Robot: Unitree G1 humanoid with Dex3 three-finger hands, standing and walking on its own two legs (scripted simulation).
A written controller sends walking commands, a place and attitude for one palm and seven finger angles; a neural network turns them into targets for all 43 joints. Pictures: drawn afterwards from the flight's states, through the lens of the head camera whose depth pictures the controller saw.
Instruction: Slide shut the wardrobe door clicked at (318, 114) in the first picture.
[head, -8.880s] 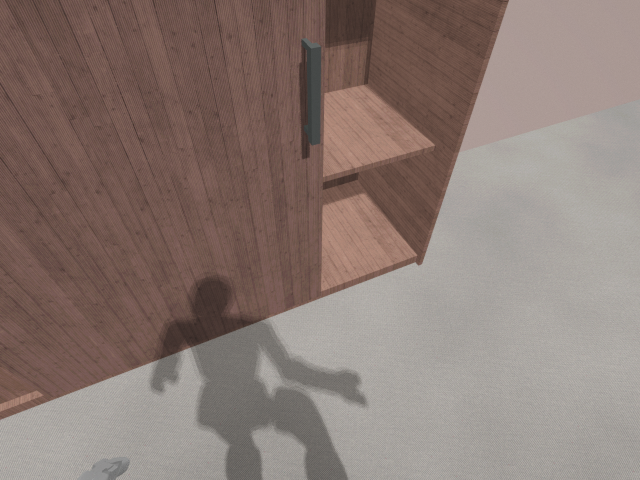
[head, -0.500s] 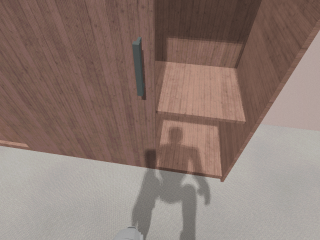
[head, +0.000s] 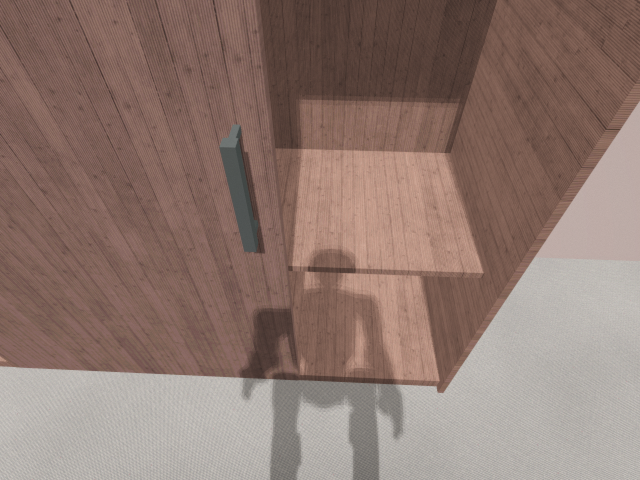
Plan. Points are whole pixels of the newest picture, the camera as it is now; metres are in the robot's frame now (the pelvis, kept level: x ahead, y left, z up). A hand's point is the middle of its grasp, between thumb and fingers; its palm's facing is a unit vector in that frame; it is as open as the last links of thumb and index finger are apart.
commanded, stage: come to a stop and stand still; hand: left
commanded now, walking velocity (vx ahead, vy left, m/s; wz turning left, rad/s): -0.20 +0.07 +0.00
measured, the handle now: (244, 193) +0.48 +0.14 +0.09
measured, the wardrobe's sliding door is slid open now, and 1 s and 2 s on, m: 0.44 0.44 0.44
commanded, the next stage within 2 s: none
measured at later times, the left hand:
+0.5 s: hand out of the picture -0.02 +0.21 -0.18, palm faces +0.09 -0.97 -0.22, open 7.3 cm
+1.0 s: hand out of the picture -0.01 +0.16 -0.17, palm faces +0.00 -0.97 -0.24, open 7.2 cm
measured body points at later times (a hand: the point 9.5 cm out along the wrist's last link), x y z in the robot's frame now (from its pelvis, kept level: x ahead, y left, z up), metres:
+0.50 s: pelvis -0.05 +0.02 +0.00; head -0.05 +0.03 +0.45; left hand -0.02 +0.27 -0.16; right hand +0.01 -0.22 -0.15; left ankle -0.08 +0.15 -0.74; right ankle +0.03 -0.10 -0.73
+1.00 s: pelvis -0.03 -0.01 +0.00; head +0.00 -0.03 +0.45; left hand -0.01 +0.21 -0.15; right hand -0.06 -0.23 -0.17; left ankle -0.07 +0.12 -0.72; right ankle -0.06 -0.08 -0.73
